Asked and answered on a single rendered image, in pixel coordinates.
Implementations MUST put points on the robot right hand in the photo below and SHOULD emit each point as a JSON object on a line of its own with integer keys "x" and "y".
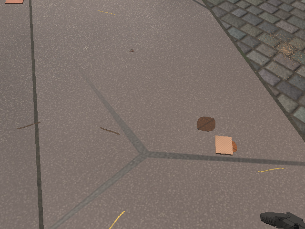
{"x": 283, "y": 221}

